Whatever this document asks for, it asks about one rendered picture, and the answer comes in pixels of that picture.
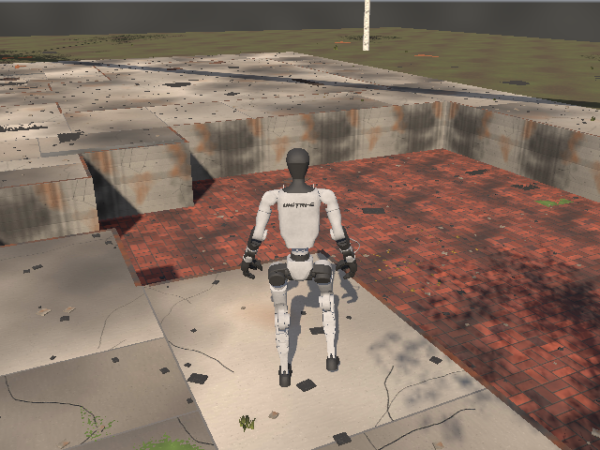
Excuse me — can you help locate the robot left upper arm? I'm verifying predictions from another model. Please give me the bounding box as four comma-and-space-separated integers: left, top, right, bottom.
252, 189, 279, 241

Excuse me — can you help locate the left robot forearm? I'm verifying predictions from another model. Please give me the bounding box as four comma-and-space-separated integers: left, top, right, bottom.
243, 226, 262, 263

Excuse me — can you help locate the robot right hand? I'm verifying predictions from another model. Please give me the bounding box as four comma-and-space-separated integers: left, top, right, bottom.
336, 260, 357, 279

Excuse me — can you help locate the robot right upper arm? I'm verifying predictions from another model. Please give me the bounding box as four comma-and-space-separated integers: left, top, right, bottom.
318, 188, 345, 241

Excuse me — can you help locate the robot left foot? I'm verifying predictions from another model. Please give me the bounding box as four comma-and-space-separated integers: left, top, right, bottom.
278, 363, 293, 387

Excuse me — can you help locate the robot left hand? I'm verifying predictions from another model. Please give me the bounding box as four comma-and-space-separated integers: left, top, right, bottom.
241, 259, 263, 279

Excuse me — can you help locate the right robot forearm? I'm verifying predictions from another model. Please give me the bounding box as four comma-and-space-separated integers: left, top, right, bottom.
336, 226, 355, 263

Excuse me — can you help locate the robot right thigh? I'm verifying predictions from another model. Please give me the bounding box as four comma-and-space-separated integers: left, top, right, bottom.
312, 260, 334, 311

